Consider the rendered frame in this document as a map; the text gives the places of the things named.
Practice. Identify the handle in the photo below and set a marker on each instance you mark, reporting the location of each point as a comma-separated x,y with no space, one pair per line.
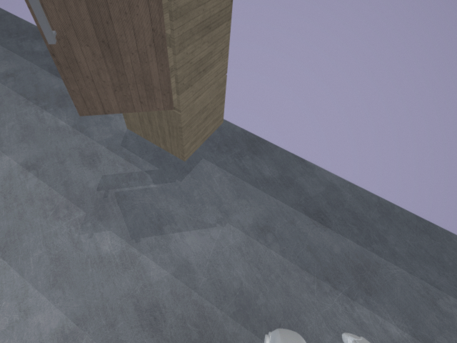
43,22

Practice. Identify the cupboard door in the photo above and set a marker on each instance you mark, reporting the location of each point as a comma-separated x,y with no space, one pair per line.
111,54

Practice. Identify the robot right thigh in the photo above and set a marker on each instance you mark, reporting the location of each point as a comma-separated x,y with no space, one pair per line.
283,336

